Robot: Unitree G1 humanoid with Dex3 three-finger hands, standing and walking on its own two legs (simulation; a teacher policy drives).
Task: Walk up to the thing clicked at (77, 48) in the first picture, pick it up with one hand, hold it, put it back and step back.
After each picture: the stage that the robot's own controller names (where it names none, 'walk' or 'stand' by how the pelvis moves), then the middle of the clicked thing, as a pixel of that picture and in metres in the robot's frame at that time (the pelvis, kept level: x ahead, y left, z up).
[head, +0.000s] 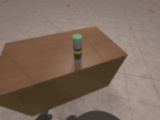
stand; (77, 49) +0.54 +0.14 +0.07
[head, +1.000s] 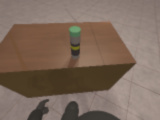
walk; (75, 45) +0.51 +0.16 +0.10
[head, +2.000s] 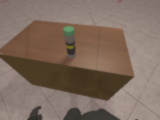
stand; (70, 44) +0.53 +0.19 +0.11
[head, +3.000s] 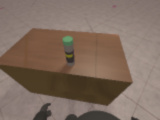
stand; (69, 52) +0.49 +0.19 +0.08
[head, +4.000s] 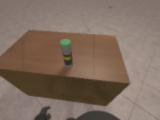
stand; (67, 55) +0.47 +0.20 +0.07
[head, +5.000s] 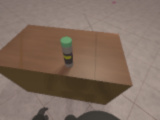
stand; (67, 54) +0.46 +0.19 +0.07
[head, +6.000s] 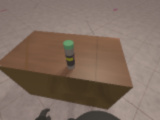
stand; (70, 56) +0.47 +0.19 +0.07
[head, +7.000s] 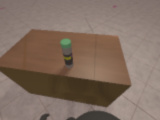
stand; (67, 55) +0.48 +0.19 +0.07
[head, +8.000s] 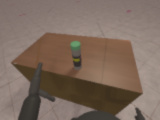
rise first; (76, 57) +0.47 +0.17 +0.07
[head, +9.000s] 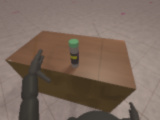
go down; (74, 54) +0.51 +0.16 +0.08
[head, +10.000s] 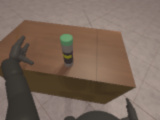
go down; (67, 53) +0.46 +0.16 +0.09
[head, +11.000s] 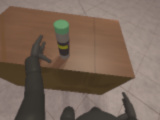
close in; (63, 43) +0.48 +0.16 +0.12
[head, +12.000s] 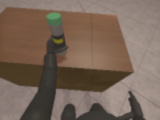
close; (58, 37) +0.52 +0.18 +0.14
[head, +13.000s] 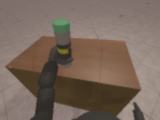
lift; (64, 47) +0.34 +0.16 +0.29
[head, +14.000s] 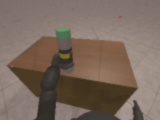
hold; (65, 53) +0.34 +0.16 +0.25
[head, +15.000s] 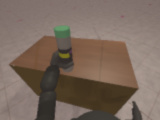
hold; (65, 51) +0.33 +0.16 +0.26
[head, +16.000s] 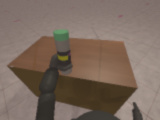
hold; (64, 54) +0.33 +0.17 +0.24
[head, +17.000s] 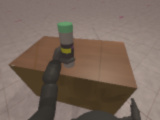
crouch; (67, 47) +0.36 +0.16 +0.27
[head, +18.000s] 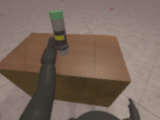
crouch; (60, 35) +0.47 +0.18 +0.27
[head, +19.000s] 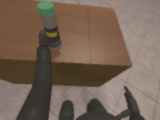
lower; (52, 30) +0.53 +0.19 +0.16
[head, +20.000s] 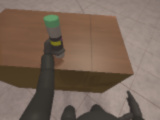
lower; (56, 39) +0.50 +0.19 +0.14
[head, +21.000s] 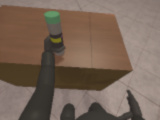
lower; (56, 36) +0.52 +0.18 +0.14
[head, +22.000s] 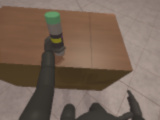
lower; (56, 37) +0.52 +0.18 +0.14
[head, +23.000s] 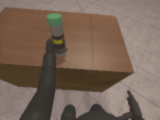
loosen; (58, 38) +0.51 +0.18 +0.14
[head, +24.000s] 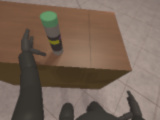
rise; (54, 37) +0.50 +0.18 +0.14
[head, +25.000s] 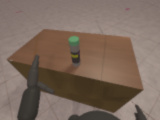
sink last; (75, 53) +0.48 +0.17 +0.10
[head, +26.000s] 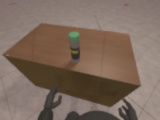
stand; (75, 49) +0.51 +0.16 +0.10
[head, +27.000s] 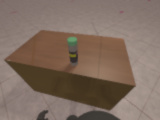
stand; (73, 52) +0.51 +0.17 +0.08
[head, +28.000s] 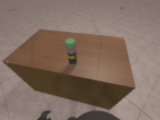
stand; (71, 54) +0.49 +0.18 +0.07
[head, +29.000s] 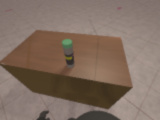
stand; (69, 55) +0.48 +0.20 +0.07
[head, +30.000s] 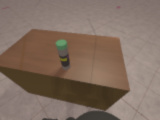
stand; (64, 56) +0.44 +0.24 +0.08
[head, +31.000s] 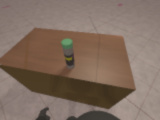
stand; (69, 55) +0.46 +0.19 +0.07
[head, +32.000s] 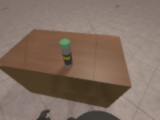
walk; (67, 55) +0.48 +0.20 +0.07
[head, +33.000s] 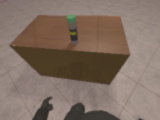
walk; (73, 31) +0.70 +0.21 +0.09
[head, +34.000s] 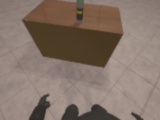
walk; (79, 10) +1.02 +0.19 +0.09
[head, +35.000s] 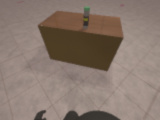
stand; (86, 18) +1.14 +0.14 +0.09
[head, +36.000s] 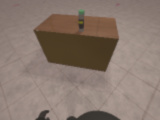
stand; (81, 21) +1.11 +0.18 +0.07
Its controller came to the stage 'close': yes
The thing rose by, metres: 0.20
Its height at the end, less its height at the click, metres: +0.00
